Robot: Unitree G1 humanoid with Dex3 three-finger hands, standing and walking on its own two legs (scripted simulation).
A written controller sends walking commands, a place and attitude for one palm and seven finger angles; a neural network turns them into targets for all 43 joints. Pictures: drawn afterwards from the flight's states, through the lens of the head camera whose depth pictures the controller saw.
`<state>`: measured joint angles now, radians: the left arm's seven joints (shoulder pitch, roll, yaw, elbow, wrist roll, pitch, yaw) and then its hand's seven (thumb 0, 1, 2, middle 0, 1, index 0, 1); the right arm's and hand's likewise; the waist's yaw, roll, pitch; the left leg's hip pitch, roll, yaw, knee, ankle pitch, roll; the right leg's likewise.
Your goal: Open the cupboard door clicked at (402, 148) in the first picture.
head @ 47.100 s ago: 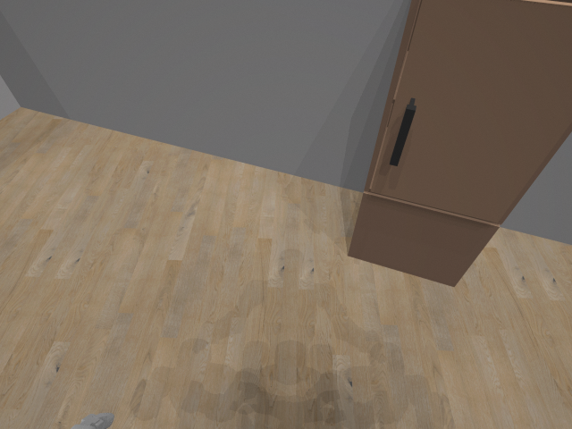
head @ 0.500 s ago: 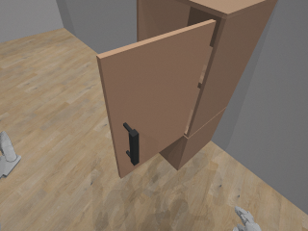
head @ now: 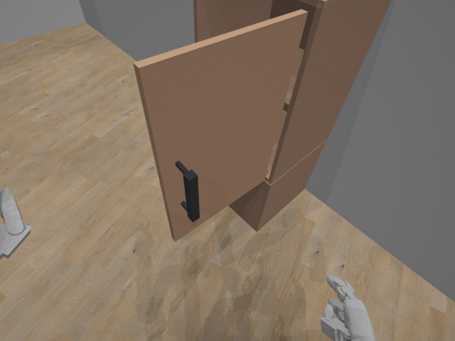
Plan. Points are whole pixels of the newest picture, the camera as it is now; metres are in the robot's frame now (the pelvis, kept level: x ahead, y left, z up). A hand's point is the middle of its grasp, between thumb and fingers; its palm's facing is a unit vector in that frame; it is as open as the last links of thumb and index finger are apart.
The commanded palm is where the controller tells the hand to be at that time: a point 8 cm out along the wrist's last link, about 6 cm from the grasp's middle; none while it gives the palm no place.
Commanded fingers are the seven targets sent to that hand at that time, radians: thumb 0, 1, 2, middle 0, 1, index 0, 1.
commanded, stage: step back with the hand held close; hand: left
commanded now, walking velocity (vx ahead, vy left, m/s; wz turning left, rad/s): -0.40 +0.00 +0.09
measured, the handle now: (187, 192) +0.44 +0.14 -0.08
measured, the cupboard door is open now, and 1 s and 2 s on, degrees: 87 87 87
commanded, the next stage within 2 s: stop stepping back and stand still in 0.38 s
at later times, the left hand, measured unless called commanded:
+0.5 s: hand out of the picture +0.07 +0.25 +0.16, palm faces +0.35 -0.78 -0.51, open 7.4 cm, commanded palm +0.01 +0.28 +0.18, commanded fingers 0.00 0.90 0.90 -0.20 -0.30 -0.20 -0.30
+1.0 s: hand out of the picture -0.03 +0.24 +0.17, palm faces +0.48 -0.75 -0.45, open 7.4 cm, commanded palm -0.09 +0.27 +0.18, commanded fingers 0.00 0.90 0.90 -0.20 -0.30 -0.20 -0.30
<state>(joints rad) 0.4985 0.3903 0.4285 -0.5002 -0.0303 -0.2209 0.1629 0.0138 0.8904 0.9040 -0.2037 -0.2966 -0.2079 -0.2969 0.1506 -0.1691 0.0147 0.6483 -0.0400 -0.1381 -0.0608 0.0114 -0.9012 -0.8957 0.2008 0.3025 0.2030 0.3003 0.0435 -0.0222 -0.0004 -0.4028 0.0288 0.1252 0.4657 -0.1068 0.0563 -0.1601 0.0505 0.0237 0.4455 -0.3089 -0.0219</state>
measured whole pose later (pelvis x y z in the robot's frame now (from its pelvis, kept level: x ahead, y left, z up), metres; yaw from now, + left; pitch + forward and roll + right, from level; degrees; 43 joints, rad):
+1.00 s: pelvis -0.21 -0.03 +0.00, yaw +3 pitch -1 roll -1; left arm 0.55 0.42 0.43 -0.48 -0.01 -0.20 0.15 0.01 0.89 0.90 -0.21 -0.30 -0.21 -0.30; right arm 0.26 -0.18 0.03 0.65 -0.01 -0.14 -0.08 0.01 -0.90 -0.90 0.20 0.30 0.20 0.30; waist -0.01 -0.04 -0.02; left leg -0.31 0.00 0.02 0.55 -0.25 0.02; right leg -0.23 0.00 -0.03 0.52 -0.28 -0.02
